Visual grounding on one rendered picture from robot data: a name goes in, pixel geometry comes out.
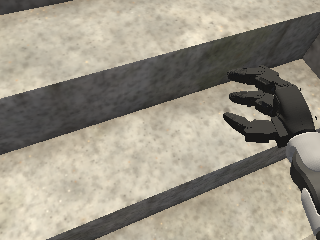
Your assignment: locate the right robot hand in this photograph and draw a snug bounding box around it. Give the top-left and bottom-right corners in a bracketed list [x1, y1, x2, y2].
[223, 65, 318, 148]

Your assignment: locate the right robot forearm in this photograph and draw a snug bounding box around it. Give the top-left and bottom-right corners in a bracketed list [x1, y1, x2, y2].
[286, 132, 320, 240]

